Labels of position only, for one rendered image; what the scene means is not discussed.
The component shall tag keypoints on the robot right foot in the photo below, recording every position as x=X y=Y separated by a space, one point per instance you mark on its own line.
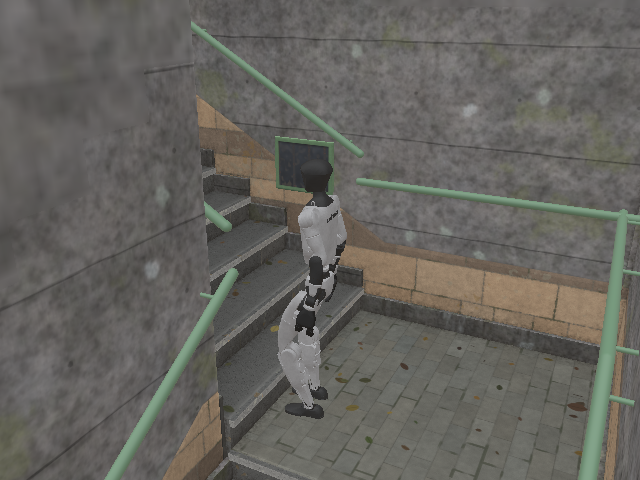
x=320 y=393

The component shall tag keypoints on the robot right upper arm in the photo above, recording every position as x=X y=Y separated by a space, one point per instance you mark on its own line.
x=342 y=234

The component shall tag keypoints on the robot left forearm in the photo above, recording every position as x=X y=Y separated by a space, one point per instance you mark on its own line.
x=315 y=283

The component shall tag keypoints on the robot left hand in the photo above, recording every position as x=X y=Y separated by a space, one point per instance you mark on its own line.
x=305 y=319

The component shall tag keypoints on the robot left upper arm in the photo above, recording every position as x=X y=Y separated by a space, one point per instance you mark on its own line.
x=308 y=221

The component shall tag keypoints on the robot left shin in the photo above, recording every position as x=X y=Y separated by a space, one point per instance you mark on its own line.
x=296 y=374

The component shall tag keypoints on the robot right forearm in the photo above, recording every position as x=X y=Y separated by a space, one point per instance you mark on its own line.
x=334 y=264

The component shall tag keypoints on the robot right hand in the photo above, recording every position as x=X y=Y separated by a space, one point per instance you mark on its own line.
x=329 y=297

